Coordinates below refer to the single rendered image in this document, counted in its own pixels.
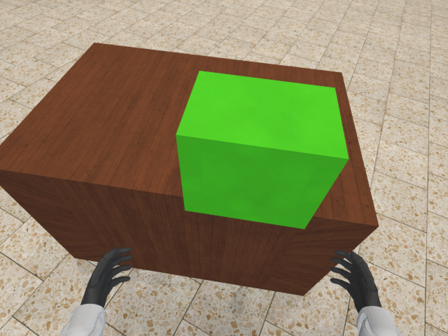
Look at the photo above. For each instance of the robot left hand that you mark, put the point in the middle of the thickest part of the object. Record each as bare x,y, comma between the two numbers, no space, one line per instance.
101,282

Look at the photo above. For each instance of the carton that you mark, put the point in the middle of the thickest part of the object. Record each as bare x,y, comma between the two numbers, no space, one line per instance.
259,150

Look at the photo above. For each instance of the robot right forearm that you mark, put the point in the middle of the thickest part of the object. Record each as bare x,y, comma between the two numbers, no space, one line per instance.
376,321

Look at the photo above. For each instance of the robot right hand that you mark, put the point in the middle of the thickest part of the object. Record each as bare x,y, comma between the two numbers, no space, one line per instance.
362,286

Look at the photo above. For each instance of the pedestal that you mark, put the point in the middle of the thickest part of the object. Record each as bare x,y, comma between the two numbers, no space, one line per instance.
96,164

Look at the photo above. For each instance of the robot left forearm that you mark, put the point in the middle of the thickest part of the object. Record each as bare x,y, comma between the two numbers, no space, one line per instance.
85,320

